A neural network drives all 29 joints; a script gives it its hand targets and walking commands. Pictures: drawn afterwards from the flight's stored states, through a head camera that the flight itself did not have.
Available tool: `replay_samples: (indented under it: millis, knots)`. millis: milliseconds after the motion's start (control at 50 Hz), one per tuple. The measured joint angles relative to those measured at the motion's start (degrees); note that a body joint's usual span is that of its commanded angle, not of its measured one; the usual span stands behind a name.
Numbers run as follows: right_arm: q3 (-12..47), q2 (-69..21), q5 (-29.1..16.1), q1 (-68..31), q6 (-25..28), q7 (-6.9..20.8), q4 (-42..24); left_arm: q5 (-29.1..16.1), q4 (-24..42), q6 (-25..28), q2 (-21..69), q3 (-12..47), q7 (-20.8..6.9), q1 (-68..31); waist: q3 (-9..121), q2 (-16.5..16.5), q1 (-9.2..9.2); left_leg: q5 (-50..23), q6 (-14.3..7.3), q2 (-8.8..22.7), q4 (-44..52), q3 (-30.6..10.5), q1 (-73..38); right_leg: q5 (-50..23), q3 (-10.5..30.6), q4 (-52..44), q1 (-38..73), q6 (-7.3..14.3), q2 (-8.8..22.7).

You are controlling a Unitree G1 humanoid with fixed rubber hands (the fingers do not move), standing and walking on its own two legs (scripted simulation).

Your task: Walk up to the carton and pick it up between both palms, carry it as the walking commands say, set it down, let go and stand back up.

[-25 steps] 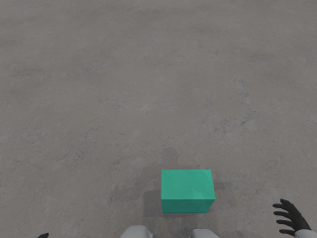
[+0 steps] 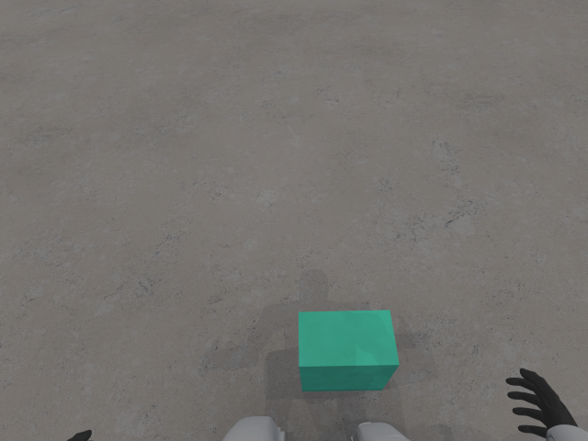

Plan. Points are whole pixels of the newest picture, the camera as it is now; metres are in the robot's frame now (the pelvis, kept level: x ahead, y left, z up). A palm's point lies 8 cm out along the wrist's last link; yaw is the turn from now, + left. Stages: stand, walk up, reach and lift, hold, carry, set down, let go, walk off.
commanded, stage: walk up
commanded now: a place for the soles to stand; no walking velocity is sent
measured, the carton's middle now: (342, 353) +0.39 -0.06 -0.61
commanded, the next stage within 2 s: none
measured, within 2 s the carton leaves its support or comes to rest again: neither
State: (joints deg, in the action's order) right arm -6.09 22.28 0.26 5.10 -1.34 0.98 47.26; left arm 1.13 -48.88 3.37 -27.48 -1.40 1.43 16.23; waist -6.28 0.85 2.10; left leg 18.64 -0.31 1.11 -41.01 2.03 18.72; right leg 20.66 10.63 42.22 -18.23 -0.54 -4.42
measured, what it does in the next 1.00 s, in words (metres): stands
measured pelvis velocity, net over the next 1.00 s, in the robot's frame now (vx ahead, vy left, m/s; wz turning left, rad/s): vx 0.00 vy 0.00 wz -0.02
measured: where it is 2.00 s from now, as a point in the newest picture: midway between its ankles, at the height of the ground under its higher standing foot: outside the picture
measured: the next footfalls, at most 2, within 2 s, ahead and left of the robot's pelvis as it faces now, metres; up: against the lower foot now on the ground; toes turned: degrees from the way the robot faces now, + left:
none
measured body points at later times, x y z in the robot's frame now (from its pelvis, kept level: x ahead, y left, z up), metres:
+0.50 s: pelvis +0.00 +0.00 +0.00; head +0.02 -0.02 +0.45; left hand +0.06 +0.35 -0.08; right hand +0.16 -0.32 -0.10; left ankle +0.03 +0.12 -0.71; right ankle +0.03 -0.14 -0.71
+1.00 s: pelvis +0.00 +0.00 +0.00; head +0.02 -0.01 +0.45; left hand +0.06 +0.35 -0.09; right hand +0.15 -0.31 -0.10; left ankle +0.03 +0.12 -0.71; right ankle +0.03 -0.14 -0.71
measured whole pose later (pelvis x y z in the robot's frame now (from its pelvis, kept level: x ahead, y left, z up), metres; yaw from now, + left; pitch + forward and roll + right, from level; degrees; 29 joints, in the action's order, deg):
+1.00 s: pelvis +0.00 +0.00 +0.00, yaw -1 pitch -3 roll +1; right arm -6.1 22.3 0.3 5.0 -1.2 1.0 47.7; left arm 1.1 -49.0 3.4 -27.5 -1.3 1.4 16.0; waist -6.0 1.0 2.1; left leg 19.1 -0.3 0.8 -40.3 2.1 18.3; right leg 20.1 11.4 41.7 -18.2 -0.6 -4.7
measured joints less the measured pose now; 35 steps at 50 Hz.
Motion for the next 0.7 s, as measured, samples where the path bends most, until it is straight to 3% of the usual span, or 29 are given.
replay_samples:
  millis: [540,600,700]
  knots:
    - [0.0,0.0,0.0,0.0,-0.1,0.0,0.0,0.0,-0.2,0.0,0.0,0.0,0.0,0.0,0.6,0.2,-0.02,3.4,0.0,-0.2,-0.3,0.0,-0.2,-0.5,0.6,-0.4,0.0,0.0,-0.2]
    - [0.0,0.0,0.0,0.0,0.0,0.0,0.4,0.0,-0.1,0.0,0.0,0.1,-0.1,-0.2,0.2,0.1,-0.04,-0.6,0.0,-0.2,0.6,0.0,-0.3,-0.5,0.6,-0.4,0.0,-0.1,-0.2]
    - [0.0,0.0,0.0,0.0,0.1,0.0,0.4,0.0,-0.1,0.0,0.0,0.1,0.0,-0.2,0.3,0.1,-0.04,0.4,0.0,-0.2,0.6,0.0,-0.4,-0.6,0.6,-0.4,0.0,-0.1,-0.2]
